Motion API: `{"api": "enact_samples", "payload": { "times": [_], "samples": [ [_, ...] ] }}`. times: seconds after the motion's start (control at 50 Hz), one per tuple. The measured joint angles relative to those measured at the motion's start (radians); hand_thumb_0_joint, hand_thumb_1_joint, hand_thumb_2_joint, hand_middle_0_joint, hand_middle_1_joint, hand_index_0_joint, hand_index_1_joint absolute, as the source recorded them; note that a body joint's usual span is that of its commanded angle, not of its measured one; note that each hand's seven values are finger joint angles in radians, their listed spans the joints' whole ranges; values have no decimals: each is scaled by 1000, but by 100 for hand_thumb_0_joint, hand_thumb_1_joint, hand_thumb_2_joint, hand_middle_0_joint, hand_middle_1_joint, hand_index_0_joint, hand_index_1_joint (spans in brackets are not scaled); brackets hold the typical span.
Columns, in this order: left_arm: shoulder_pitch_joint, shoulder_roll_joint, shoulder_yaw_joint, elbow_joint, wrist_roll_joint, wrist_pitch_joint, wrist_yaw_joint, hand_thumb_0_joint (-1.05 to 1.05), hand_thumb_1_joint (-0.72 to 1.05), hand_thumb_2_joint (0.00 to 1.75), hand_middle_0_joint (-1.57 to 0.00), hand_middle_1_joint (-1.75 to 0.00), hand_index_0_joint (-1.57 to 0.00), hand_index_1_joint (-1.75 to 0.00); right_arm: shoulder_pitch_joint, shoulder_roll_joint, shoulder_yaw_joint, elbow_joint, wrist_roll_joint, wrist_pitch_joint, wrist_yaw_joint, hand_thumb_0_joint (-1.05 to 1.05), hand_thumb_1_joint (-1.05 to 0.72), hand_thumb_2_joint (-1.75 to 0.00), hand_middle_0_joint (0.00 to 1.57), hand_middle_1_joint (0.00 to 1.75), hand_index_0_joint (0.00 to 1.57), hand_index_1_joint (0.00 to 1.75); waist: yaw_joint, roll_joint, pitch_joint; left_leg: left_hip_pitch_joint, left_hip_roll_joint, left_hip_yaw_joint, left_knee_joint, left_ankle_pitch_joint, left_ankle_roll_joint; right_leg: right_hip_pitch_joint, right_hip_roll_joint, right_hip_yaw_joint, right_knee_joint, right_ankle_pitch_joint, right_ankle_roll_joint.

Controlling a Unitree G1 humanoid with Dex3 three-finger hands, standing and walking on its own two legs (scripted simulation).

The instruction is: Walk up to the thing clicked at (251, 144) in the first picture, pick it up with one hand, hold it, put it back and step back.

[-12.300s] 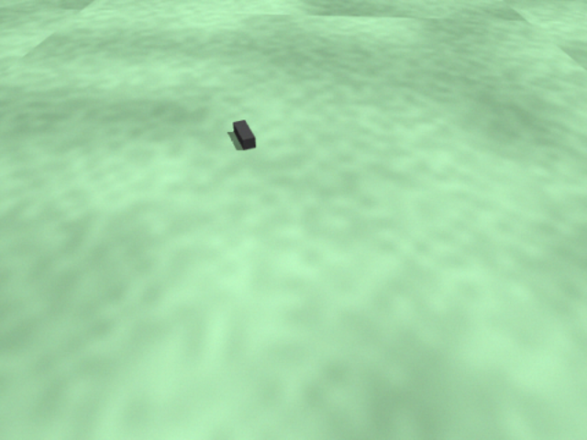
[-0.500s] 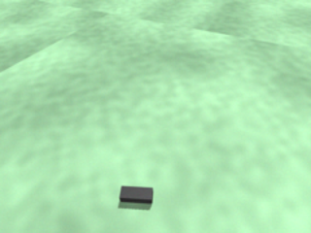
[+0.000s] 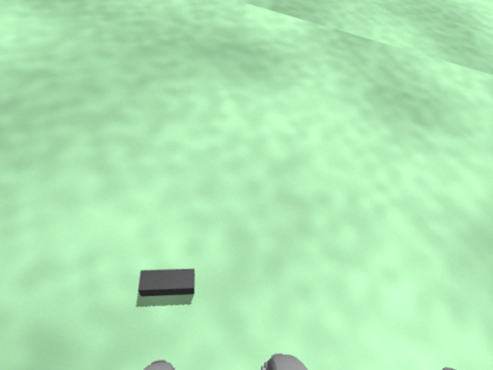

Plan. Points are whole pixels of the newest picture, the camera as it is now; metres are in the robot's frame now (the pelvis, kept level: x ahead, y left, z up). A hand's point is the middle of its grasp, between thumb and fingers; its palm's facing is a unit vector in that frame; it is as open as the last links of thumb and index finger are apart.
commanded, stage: walk up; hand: left
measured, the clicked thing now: (168, 282) +0.51 +0.20 -0.71
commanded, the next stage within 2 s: stand in 1.52 s
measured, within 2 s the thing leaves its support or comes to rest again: neither
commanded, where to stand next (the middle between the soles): +0.09 -0.04 m, yaw +4 degrees
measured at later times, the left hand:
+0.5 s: hand out of the picture +0.04 +0.35 -0.12, palm faces +0.05 -0.84 -0.54, open 7.4 cm
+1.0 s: hand out of the picture +0.07 +0.26 -0.19, palm faces +0.00 -0.95 -0.30, open 7.4 cm
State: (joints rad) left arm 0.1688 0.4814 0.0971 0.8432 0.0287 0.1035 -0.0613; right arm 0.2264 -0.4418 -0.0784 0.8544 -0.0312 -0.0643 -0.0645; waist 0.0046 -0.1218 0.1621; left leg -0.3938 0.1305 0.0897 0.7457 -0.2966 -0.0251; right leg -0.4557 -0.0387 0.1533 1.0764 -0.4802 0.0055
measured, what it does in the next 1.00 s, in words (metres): steps on the spot: right foot, then left foot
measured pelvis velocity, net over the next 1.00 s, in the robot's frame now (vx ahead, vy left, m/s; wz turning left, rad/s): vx -0.01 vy -0.01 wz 0.04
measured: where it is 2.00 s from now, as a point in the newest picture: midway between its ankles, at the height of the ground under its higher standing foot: outside the picture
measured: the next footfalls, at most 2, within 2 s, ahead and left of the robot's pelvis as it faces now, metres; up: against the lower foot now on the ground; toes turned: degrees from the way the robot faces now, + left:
right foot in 0.06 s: +0.05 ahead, -0.19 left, +0.00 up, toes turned +2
left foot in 0.48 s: +0.09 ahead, +0.17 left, +0.00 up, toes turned +4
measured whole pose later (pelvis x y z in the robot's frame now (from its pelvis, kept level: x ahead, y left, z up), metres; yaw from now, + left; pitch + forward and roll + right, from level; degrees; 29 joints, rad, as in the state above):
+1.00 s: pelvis -0.01 -0.01 -0.01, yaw +2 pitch -3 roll -1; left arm 0.17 0.45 0.08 0.84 0.00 0.08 -0.02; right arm 0.25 -0.48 -0.07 0.81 -0.03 -0.03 -0.06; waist -0.01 -0.12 0.19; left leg -0.46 0.11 -0.04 0.85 -0.34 -0.02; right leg -0.47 -0.03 0.11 1.05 -0.47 0.01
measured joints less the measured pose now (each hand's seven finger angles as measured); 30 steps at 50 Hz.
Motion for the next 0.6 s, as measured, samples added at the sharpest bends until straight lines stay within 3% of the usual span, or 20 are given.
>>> {"api": "enact_samples", "payload": {
  "times": [0.06, 0.1, 0.14, 0.18, 0.26, 0.4, 0.48, 0.5, 0.52, 0.56, 0.6],
  "samples": [
    [13, -24, -5, 24, -13, -36, -2, 0, 90, 90, -20, -29, -20, -30, 14, -41, -1, -10, -11, 25, 29, 0, -90, -90, 21, 30, 21, 30, -30, 39, -32, -38, 28, -20, 70, -37, 13, 104, -17, -70, -234, 7, -3],
    [16, -64, -5, 42, -8, -60, 9, 0, 90, 90, -20, -29, -20, -30, 18, -67, -6, 0, -9, 52, 34, 0, -90, -90, 21, 30, 21, 30, -48, 112, -29, -72, 49, -89, 158, -125, 49, 126, 21, -113, -240, 29, 33],
    [38, -91, -20, 43, 5, -69, 18, 0, 90, 90, -20, -29, -20, -30, 29, -55, -4, 29, 2, 77, 28, 0, -90, -90, 20, 30, 21, 30, -36, 128, -53, -97, -22, -154, 242, -218, 51, 120, 19, -112, -225, 23, 36],
    [52, -114, -35, 56, 7, -71, 26, 0, 90, 90, -20, -29, -20, -30, 31, -42, 4, 54, 16, 82, 34, 1, -90, -90, 20, 30, 21, 30, -17, 139, -68, -97, -77, -167, 278, -224, 47, 125, 16, -93, -249, 37, 28],
    [63, -138, -49, 70, 0, -104, 44, 0, 90, 89, -21, -30, -20, -30, 50, -17, 16, 65, 17, 88, 58, 1, -90, -90, 20, 30, 20, 30, -20, 185, -75, -91, -118, -156, 289, -176, 42, 146, 7, -110, -308, 64, 28],
    [114, -82, -30, 31, -8, -166, 102, 0, 89, 89, -21, -30, -21, -30, 51, 7, 1, 23, -34, 132, 124, 1, -90, -90, 20, 30, 21, 30, -14, 205, -57, -96, -113, -141, 301, -186, 27, 154, -46, -129, -317, 53, 37],
    [134, -31, -21, 23, 0, -159, 104, 0, 89, 89, -21, -30, -21, -30, 32, -4, -15, 9, -6, 104, 137, 1, -90, -90, 20, 30, 21, 30, 5, 182, -55, -39, -100, -115, 106, -154, 39, 151, -106, -117, -277, 15, 31],
    [132, -16, -18, 25, 0, -147, 100, 0, 89, 89, -21, -30, -21, -30, 25, -2, -19, 11, 5, 85, 130, 1, -90, -90, 20, 30, 21, 30, 12, 159, -51, -22, -116, -96, 67, -76, 27, 137, -129, -98, -238, -3, 14],
    [125, -3, -14, 31, -1, -131, 99, 0, 89, 89, -21, -30, -20, -30, 16, 4, -19, 12, 11, 65, 119, 1, -90, -90, 20, 30, 21, 30, 20, 128, -41, -15, -140, -70, 77, -66, 23, 113, -149, -62, -175, -9, -13],
    [103, -6, -15, 50, -9, -92, 104, 0, 90, 90, -21, -30, -20, -30, 14, 9, -6, 9, 19, 31, 96, 1, -90, -90, 20, 30, 21, 30, 17, 123, -39, -19, -146, -66, 112, -91, 29, 67, -88, -6, -52, -56, -35],
    [74, -7, -24, 65, -13, -66, 101, 0, 90, 90, -20, -29, -20, -30, 14, 24, 12, 20, 25, 20, 80, 0, -90, -90, 20, 30, 21, 30, 5, 123, -47, -15, -140, -90, 100, -89, 38, 27, -29, -21, 26, -68, -41]
  ]
}}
